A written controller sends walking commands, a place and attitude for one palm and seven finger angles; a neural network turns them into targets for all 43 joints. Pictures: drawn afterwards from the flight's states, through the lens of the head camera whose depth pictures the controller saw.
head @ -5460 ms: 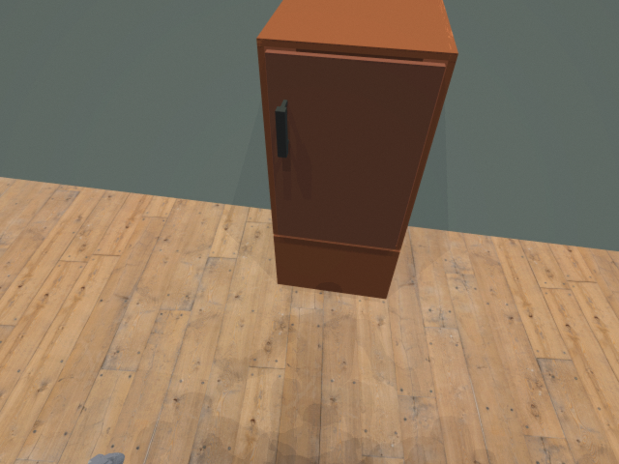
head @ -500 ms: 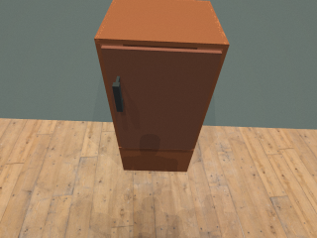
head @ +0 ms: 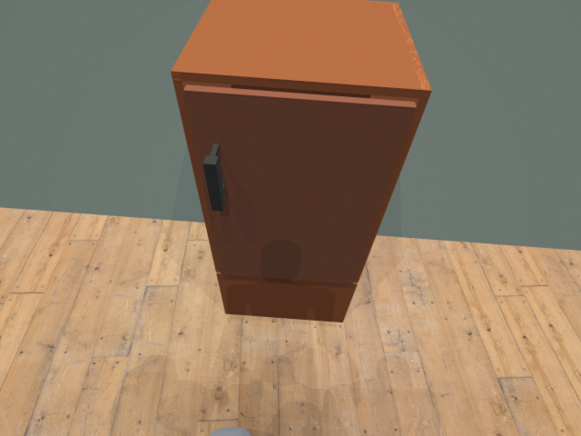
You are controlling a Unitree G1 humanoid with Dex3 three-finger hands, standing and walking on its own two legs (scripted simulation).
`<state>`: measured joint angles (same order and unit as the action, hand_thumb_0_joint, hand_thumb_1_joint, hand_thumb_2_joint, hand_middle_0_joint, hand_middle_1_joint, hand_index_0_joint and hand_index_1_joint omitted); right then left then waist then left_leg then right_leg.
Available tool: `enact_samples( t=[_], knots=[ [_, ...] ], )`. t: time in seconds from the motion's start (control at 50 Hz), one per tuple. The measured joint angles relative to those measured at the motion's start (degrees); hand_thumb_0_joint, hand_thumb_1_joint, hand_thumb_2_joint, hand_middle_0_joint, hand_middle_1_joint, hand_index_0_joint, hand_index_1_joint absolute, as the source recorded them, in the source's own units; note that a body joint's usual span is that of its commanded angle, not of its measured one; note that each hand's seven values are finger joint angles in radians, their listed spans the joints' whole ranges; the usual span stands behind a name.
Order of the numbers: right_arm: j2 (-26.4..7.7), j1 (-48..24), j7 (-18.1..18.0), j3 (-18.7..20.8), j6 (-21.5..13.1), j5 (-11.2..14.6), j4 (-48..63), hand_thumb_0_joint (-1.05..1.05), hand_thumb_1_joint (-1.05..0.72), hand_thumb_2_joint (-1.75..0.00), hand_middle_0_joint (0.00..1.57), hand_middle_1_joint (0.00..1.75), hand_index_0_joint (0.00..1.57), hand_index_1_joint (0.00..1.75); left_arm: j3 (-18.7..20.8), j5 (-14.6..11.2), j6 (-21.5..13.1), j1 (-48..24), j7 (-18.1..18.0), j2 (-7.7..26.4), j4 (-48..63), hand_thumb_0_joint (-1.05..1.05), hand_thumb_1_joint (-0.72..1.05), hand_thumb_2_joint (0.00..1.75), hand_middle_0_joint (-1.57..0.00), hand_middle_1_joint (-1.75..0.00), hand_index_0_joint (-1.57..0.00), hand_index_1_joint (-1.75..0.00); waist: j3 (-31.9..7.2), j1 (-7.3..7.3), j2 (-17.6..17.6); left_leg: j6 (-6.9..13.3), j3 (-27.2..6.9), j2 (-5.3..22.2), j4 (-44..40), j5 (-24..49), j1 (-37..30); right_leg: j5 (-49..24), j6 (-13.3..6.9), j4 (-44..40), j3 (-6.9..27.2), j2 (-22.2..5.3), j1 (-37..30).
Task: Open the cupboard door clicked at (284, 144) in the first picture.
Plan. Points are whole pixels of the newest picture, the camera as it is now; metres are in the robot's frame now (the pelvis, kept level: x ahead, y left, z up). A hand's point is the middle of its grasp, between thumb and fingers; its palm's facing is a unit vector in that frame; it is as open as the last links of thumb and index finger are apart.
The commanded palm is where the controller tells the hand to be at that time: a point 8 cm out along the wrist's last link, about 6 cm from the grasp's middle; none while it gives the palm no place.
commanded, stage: come to a stop and stand still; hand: left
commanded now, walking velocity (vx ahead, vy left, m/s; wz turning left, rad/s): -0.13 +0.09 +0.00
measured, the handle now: (216, 177) +0.56 +0.20 -0.02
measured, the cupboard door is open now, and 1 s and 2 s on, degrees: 0 0 0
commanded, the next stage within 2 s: look again from close up in 0.88 s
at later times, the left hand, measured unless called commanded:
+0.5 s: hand out of the picture +0.08 +0.19 -0.17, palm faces +0.00 -0.97 -0.25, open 7.4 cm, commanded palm none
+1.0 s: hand out of the picture +0.00 +0.15 -0.17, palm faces +0.03 -0.98 -0.19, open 7.4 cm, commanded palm none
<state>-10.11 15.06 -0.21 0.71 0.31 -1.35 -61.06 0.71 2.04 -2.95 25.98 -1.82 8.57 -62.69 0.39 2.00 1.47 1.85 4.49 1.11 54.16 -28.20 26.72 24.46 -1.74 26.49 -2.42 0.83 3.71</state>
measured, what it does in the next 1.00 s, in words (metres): steps on the spot: left foot, then right foot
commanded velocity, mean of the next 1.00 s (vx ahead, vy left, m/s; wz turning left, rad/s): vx -0.04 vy -0.02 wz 0.00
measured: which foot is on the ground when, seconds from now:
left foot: up 0.00-0.08, down 0.10-1.00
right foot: down 0.00-0.12, up 0.14-0.48, down 0.50-1.00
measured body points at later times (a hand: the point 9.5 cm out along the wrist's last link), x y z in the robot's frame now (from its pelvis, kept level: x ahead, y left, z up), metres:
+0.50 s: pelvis +0.00 -0.01 -0.01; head +0.01 -0.01 +0.44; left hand +0.08 +0.24 -0.15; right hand +0.08 -0.25 -0.15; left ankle +0.08 +0.09 -0.73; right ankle +0.01 -0.15 -0.73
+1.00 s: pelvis +0.00 -0.03 +0.00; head +0.00 -0.03 +0.45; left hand +0.00 +0.20 -0.16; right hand -0.03 -0.25 -0.16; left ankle +0.08 +0.09 -0.73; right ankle +0.01 -0.15 -0.73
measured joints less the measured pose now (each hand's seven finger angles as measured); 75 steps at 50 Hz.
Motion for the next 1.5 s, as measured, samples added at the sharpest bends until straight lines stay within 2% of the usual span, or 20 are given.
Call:
enact_samples(
  t=[0.06, 0.1, 0.14, 0.2, 0.3, 0.36, 0.42, 0.46, 0.48, 0.5, 0.54, 0.58, 0.68, 0.78, 0.92, 1.12, 1.26, 1.5],
  knots=[
    [0.0, -2.9, -0.2, -0.3, -0.7, 0.5, 1.3, 0.01, -0.91, -0.89, 0.2, 0.3, 0.19, 0.3, -0.5, 0.0, 0.4, 1.5, -0.3, -0.9, -1.3, 0.01, 0.9, 0.9, -0.2, -0.3, -0.2, -0.3, 1.6, 0.33, 0.6, -0.4, 0.9, -0.2, -7.6, 5.0, 0.1, 0.2, 0.7, -1.1, 0.5, -0.4, -1.8],
    [0.1, -4.5, -0.6, -0.7, -1.9, 0.6, 2.5, 0.01, -0.91, -0.89, 0.2, 0.3, 0.19, 0.3, -0.8, -0.6, 1.0, 2.2, -0.3, -1.5, -2.2, 0.01, 0.9, 0.9, -0.2, -0.3, -0.2, -0.3, 2.6, -0.07, 0.3, 0.0, 1.1, -0.4, -16.3, 16.3, -2.7, 1.6, 1.1, 2.3, 0.6, -0.3, -1.6],
    [0.7, -5.4, -1.2, -1.0, -2.9, 0.8, 3.3, 0.0, -0.91, -0.89, 0.2, 0.3, 0.19, 0.3, -0.9, -1.4, 2.0, 1.8, -0.4, -1.5, -3.1, 0.01, 0.9, 0.9, -0.2, -0.3, -0.2, -0.3, 2.8, -0.39, 0.6, 2.1, 1.5, -0.6, -16.6, 14.9, -4.1, 3.9, 1.8, 12.4, 0.9, -0.6, 2.2],
    [1.6, -6.3, -1.7, -1.5, -3.0, 1.2, 4.1, 0.0, -0.91, -0.89, 0.2, 0.3, 0.19, 0.3, -0.4, -1.5, 3.3, -1.2, -0.7, -0.5, -2.0, 0.01, 0.9, 0.9, -0.2, -0.3, -0.2, -0.3, 3.4, 0.23, 1.4, 3.0, 2.6, -1.2, -18.6, 12.8, -6.6, 7.4, 1.9, 25.5, 2.1, -1.3, 8.9],
    [2.1, -7.8, -2.2, -1.2, -1.9, 0.8, 4.5, 0.0, -0.91, -0.89, 0.2, 0.3, 0.2, 0.3, 0.9, -0.9, 4.2, -8.8, -1.0, 1.4, 2.8, 0.01, 0.9, 0.9, -0.2, -0.3, -0.2, -0.3, 4.1, 0.25, 0.5, 2.6, 2.1, -1.4, -24.7, 17.2, -8.3, 2.7, 3.1, 28.5, 1.6, -3.3, 17.3],
    [1.9, -8.2, -2.0, -0.3, -1.2, 0.5, 5.3, -0.01, -0.92, -0.89, 0.2, 0.3, 0.2, 0.3, 1.7, -0.6, 4.7, -11.9, -0.8, 2.1, 5.4, 0.01, 0.91, 0.9, -0.2, -0.29, -0.2, -0.3, 3.7, -0.52, 0.0, 2.2, 1.9, -1.0, -26.2, 18.7, -8.0, 0.5, 3.4, 29.3, 1.8, -3.8, 20.4],
    [1.5, -7.4, -1.5, 0.3, -0.6, -0.2, 5.8, -0.01, -0.92, -0.89, 0.2, 0.3, 0.2, 0.3, 2.1, -0.4, 5.1, -13.7, -0.5, 2.3, 7.0, 0.01, 0.91, 0.9, -0.19, -0.29, -0.2, -0.3, 2.8, -1.54, -0.9, 1.6, 1.3, -0.4, -26.5, 19.5, -7.3, -0.3, 3.3, 25.5, 1.0, -4.0, 19.8],
    [0.6, -6.5, -0.7, 0.4, -0.2, -0.1, 5.8, -0.01, -0.92, -0.89, 0.2, 0.3, 0.2, 0.3, 1.4, -0.5, 4.2, -13.9, -0.5, 2.5, 7.6, 0.0, 0.91, 0.9, -0.19, -0.29, -0.2, -0.3, 2.1, -1.67, -1.4, 0.8, 1.2, 0.2, -24.4, 18.9, -6.2, -3.4, 2.6, 16.8, 0.4, -4.2, 16.6],
    [0.4, -5.7, -0.4, 0.5, 0.1, -0.1, 6.4, -0.01, -0.92, -0.89, 0.2, 0.3, 0.2, 0.3, 1.2, -0.5, 3.7, -13.3, -0.4, 2.9, 8.4, 0.0, 0.91, 0.9, -0.19, -0.29, -0.2, -0.3, 1.5, -1.73, -0.8, 0.4, 1.6, 0.1, -22.3, 18.0, -5.2, -5.3, 2.0, 11.0, 1.0, -4.7, 14.5],
    [0.2, -5.2, -0.2, 0.7, 0.2, -0.1, 6.9, -0.01, -0.91, -0.89, 0.2, 0.3, 0.2, 0.3, 1.1, -0.4, 3.2, -12.9, -0.4, 3.2, 8.9, 0.0, 0.91, 0.9, -0.19, -0.29, -0.2, -0.3, 1.1, -1.78, -0.2, 0.0, 2.1, 0.1, -19.7, 16.7, -4.1, -6.3, 2.2, 8.9, 1.8, -5.1, 14.1],
    [-0.9, -4.2, 0.1, 1.3, 0.8, -0.2, 7.2, 0.0, -0.91, -0.89, 0.2, 0.3, 0.2, 0.3, 0.4, -0.3, 3.4, -13.1, -0.4, 2.6, 8.4, 0.0, 0.91, 0.9, -0.19, -0.29, -0.2, -0.3, 1.6, -3.14, -1.9, -0.9, 0.3, 0.7, -16.4, 14.2, -3.7, -5.7, 3.2, 11.6, 0.7, -4.2, 13.8],
    [-1.5, -2.0, 0.2, 1.6, 1.1, -0.2, 7.2, 0.0, -0.91, -0.89, 0.2, 0.3, 0.2, 0.3, -0.3, -0.2, 4.0, -12.5, -0.1, 2.1, 8.2, 0.01, 0.91, 0.9, -0.2, -0.29, -0.2, -0.3, 0.9, -4.38, -2.5, -1.0, -0.9, 0.7, -15.6, 14.8, -4.5, -4.7, 3.5, 12.7, -0.2, -4.0, 12.8],
    [-1.5, 3.9, 0.2, 1.4, 1.6, -0.7, 6.3, 0.0, -0.91, -0.89, 0.2, 0.3, 0.19, 0.3, -0.3, -0.6, 5.0, -11.4, 0.1, 1.4, 8.7, 0.01, 0.91, 0.9, -0.2, -0.3, -0.2, -0.3, -1.7, -5.23, -2.0, -0.9, -1.7, 0.7, -15.8, 14.4, -5.0, -3.5, 2.5, 13.1, -0.7, -3.7, 12.2],
    [-0.7, 6.5, 0.1, 0.6, 2.0, -0.8, 4.8, 0.0, -0.91, -0.89, 0.2, 0.3, 0.19, 0.3, 0.0, -0.9, 3.9, -10.3, 0.4, 1.4, 9.4, 0.01, 0.91, 0.9, -0.2, -0.3, -0.2, -0.3, -0.9, -4.61, -1.9, -1.1, -2.9, 0.3, -18.4, 14.4, -4.5, -5.9, 1.8, 10.1, -0.8, -3.0, 12.7],
    [0.9, 7.8, -0.1, -0.2, 1.0, -0.4, 3.1, 0.0, -0.91, -0.89, 0.2, 0.3, 0.19, 0.3, 0.2, -1.3, 4.0, -7.8, 0.5, 1.2, 6.4, 0.01, 0.91, 0.9, -0.2, -0.3, -0.2, -0.3, 0.4, -4.26, -2.1, -1.6, -4.0, 0.4, -20.9, 18.1, -4.9, -7.1, 1.9, 8.2, -1.4, -2.5, 12.2],
    [2.5, 4.6, -0.4, -1.0, 0.0, 0.0, 1.0, 0.0, -0.91, -0.89, 0.2, 0.3, 0.19, 0.3, -0.1, -1.3, 3.1, -5.6, 0.3, -0.3, 2.7, 0.01, 0.9, 0.9, -0.2, -0.3, -0.2, -0.3, 0.4, -2.75, -1.6, -2.0, -4.4, 0.3, -23.1, 18.2, -6.7, -7.8, 2.0, 5.0, -1.7, -2.4, 9.8],
    [1.5, 2.2, -0.8, -0.8, -0.7, 0.2, -0.1, 0.01, -0.93, -0.89, 0.2, 0.3, 0.2, 0.3, -0.5, -1.2, 2.3, -5.3, 0.3, -1.3, 1.2, 0.01, 0.9, 0.9, -0.2, -0.3, -0.2, -0.3, 0.4, -2.03, -1.0, -1.8, -4.1, 0.0, -24.6, 18.1, -8.3, -7.9, 2.4, 3.1, -1.6, -2.7, 8.1],
    [0.9, 0.0, -1.1, -0.9, -1.5, 0.5, -1.5, 0.01, -0.93, -0.89, 0.2, 0.3, 0.19, 0.3, -0.6, -1.1, 1.7, -7.0, 0.2, -0.8, 0.0, 0.01, 0.9, 0.9, -0.2, -0.3, -0.2, -0.3, 0.6, -1.84, -0.4, -1.6, -3.7, -0.4, -26.4, 17.6, -10.7, -7.8, 2.8, 0.5, -1.3, -3.0, 5.5]
  ],
)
